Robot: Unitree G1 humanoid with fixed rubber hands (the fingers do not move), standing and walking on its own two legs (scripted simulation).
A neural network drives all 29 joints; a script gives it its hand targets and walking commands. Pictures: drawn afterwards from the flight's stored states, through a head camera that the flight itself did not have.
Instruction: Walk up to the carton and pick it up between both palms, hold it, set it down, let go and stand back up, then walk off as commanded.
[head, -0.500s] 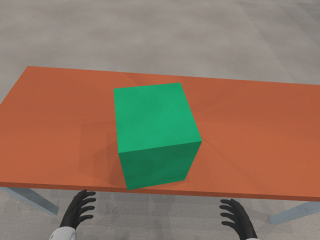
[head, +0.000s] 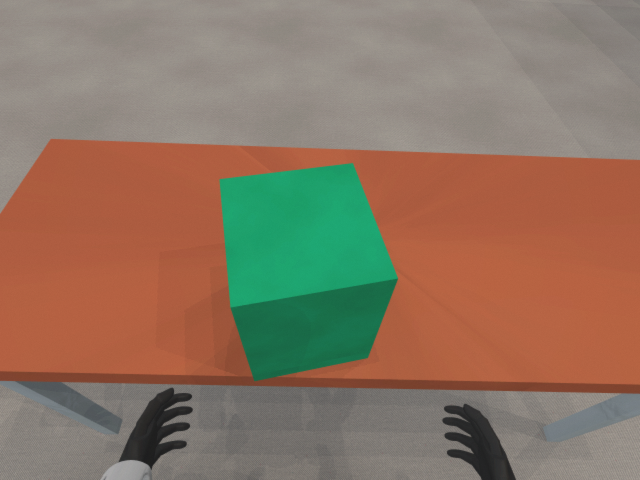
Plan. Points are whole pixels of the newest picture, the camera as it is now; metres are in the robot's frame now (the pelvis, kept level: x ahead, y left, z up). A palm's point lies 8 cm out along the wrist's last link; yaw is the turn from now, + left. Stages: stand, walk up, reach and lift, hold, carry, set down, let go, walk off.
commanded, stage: let go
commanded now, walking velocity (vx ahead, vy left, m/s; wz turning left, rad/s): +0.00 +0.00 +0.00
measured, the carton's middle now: (301, 277) +0.38 +0.06 +0.00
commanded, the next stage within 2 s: stand in 0.40 s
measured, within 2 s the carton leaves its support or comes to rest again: neither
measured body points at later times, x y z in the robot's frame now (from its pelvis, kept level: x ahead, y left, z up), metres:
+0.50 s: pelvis +0.00 +0.00 +0.00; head +0.05 +0.02 +0.45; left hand +0.17 +0.23 -0.09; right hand +0.17 -0.22 -0.10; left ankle +0.02 +0.16 -0.74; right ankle -0.03 -0.11 -0.74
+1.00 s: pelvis +0.00 +0.01 +0.00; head -0.01 +0.03 +0.45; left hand +0.10 +0.31 -0.11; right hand +0.13 -0.26 -0.10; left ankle +0.02 +0.16 -0.74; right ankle -0.03 -0.11 -0.74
